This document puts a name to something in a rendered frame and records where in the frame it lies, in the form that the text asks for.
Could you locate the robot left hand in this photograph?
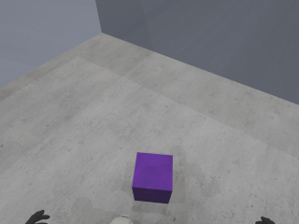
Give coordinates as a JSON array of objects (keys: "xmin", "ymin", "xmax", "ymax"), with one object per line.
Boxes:
[{"xmin": 25, "ymin": 210, "xmax": 50, "ymax": 224}]

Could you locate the carton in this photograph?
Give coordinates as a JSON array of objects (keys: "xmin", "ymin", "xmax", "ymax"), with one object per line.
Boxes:
[{"xmin": 132, "ymin": 152, "xmax": 173, "ymax": 204}]

